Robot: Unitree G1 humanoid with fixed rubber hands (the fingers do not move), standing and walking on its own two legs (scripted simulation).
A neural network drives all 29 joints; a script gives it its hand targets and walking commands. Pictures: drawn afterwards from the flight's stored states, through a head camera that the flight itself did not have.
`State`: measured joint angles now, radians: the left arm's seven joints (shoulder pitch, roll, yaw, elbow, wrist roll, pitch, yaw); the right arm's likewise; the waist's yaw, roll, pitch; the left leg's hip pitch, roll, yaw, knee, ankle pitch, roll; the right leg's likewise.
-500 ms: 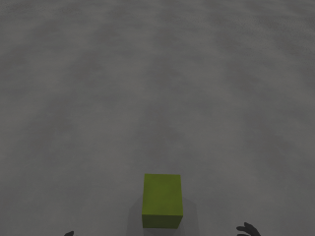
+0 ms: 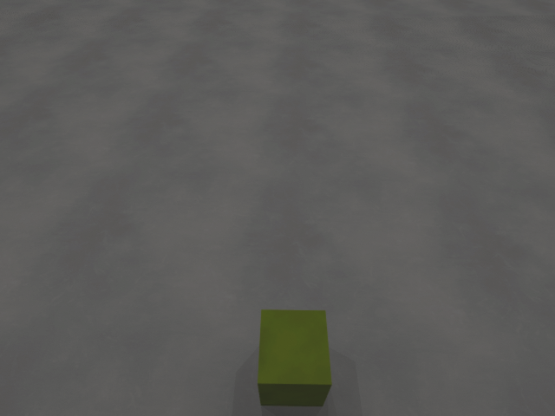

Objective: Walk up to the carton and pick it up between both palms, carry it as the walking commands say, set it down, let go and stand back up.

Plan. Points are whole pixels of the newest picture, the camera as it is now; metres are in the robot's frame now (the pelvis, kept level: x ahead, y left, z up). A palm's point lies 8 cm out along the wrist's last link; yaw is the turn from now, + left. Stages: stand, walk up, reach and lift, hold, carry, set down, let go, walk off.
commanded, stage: stand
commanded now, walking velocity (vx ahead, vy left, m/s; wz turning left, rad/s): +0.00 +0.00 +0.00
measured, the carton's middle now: (292, 358) +0.41 -0.04 -0.64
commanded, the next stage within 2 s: none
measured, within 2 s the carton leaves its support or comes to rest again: neither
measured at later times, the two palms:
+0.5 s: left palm out of the picture -0.04 +0.21 -0.14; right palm out of the picture -0.07 -0.23 -0.14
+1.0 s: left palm out of the picture -0.08 +0.18 -0.14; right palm out of the picture -0.12 -0.23 -0.14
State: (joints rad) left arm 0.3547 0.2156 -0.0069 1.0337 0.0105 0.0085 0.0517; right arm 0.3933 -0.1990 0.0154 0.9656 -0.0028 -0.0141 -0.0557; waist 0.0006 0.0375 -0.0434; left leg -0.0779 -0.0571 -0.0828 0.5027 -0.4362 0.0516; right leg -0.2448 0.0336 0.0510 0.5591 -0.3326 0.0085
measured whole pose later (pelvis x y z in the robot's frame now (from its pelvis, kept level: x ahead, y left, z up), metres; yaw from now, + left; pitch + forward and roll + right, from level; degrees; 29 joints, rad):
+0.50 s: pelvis -0.02 -0.02 +0.01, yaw +0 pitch -1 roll -1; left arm 0.30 0.17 -0.02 1.19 0.01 0.01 0.05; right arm 0.40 -0.15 0.05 1.12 -0.01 -0.02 -0.07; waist 0.00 0.02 0.00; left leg -0.03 -0.04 -0.09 0.44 -0.38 0.03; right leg -0.20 0.05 0.04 0.50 -0.28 -0.01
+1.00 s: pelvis -0.05 -0.03 +0.01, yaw -1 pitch -2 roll +0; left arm 0.31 0.12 -0.03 1.23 0.01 0.01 0.05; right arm 0.40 -0.13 0.04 1.20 -0.01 -0.01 -0.06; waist 0.00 0.01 0.01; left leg -0.06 -0.03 -0.07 0.44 -0.35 0.01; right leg -0.22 0.06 0.06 0.49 -0.23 -0.03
